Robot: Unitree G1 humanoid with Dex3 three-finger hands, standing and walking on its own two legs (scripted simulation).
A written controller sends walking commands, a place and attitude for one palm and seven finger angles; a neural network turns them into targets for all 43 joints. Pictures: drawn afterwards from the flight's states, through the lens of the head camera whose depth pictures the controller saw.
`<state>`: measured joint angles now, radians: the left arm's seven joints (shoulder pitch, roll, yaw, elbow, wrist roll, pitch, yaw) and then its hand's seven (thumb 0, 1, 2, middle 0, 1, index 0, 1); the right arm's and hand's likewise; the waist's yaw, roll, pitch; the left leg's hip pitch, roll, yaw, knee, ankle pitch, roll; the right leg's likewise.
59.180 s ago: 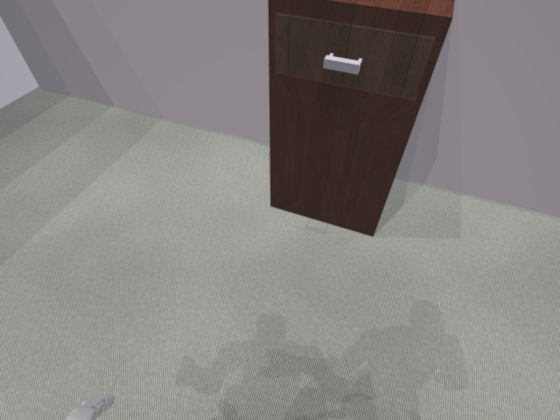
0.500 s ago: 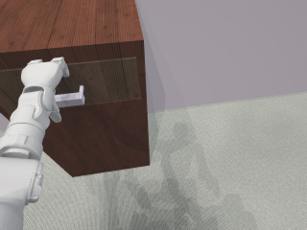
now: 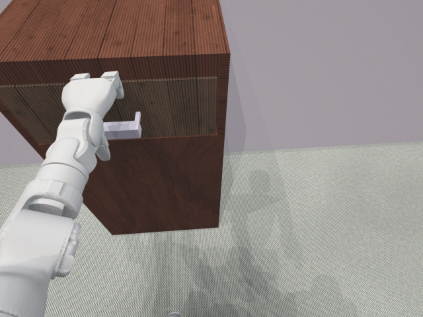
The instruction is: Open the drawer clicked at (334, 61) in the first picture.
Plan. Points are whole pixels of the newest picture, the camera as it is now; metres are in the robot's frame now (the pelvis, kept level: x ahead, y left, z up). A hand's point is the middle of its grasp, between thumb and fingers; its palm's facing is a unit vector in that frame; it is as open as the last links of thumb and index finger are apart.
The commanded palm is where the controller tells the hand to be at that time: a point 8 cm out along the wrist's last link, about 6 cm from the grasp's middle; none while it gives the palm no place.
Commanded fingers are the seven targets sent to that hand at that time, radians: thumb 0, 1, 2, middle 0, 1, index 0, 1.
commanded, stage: re-aim the fingers above the handle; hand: left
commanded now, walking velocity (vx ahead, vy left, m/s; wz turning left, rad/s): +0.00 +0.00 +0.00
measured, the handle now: (117, 123) +0.52 +0.22 +0.04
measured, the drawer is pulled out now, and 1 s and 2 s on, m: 0.00 0.00 0.00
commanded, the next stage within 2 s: lower the fingers behind the handle in 0.08 s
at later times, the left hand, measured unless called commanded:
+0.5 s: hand (122, 122) +0.48 +0.19 +0.08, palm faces +0.03 -0.03 -1.00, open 13.7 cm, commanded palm +0.46 +0.20 +0.13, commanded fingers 0.00 -0.50 0.30 -0.30 -1.20 -0.30 -1.20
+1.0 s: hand (119, 136) +0.47 +0.20 +0.05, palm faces -0.03 -0.02 -1.00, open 13.7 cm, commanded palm +0.46 +0.20 +0.09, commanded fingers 0.00 -0.50 0.30 -0.30 -1.20 -0.30 -1.20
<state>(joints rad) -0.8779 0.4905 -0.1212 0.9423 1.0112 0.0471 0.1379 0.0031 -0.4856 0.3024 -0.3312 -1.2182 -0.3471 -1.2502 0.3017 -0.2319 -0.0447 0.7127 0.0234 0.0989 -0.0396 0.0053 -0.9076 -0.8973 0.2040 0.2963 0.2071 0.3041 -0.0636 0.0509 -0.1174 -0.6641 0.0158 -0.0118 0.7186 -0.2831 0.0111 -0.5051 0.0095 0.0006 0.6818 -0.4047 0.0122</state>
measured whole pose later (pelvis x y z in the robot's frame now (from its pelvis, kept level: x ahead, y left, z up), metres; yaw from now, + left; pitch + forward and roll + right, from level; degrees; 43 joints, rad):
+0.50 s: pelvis -0.01 -0.01 +0.00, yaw -1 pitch +14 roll -1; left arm -0.85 0.46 -0.07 0.97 1.05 0.03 0.24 0.00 -0.49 0.30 -0.35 -1.23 -0.34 -1.24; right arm 0.34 -0.25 -0.06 0.73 0.02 0.10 -0.04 0.01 -0.91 -0.90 0.20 0.30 0.21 0.30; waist -0.10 0.06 -0.12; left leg -0.71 0.04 0.00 0.74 -0.28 0.00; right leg -0.57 0.03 0.02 0.73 -0.41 0.00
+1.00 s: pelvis -0.01 -0.01 -0.01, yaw -1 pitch +16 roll -2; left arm -0.81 0.50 -0.05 1.00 1.07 -0.03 0.24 0.00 -0.49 0.30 -0.33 -1.20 -0.31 -1.25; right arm 0.35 -0.26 -0.06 0.71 0.01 0.08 -0.06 0.01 -0.91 -0.90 0.20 0.30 0.21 0.30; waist -0.11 0.05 -0.13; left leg -0.76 0.05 -0.01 0.78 -0.29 -0.01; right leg -0.62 0.04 0.01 0.76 -0.42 -0.01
